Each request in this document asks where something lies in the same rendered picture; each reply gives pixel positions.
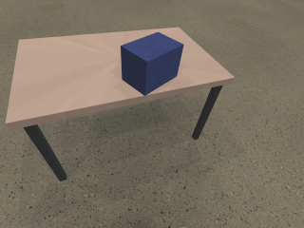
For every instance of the carton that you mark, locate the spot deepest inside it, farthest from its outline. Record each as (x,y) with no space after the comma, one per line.
(150,62)

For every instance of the table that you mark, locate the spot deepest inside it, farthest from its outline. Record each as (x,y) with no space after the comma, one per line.
(61,77)

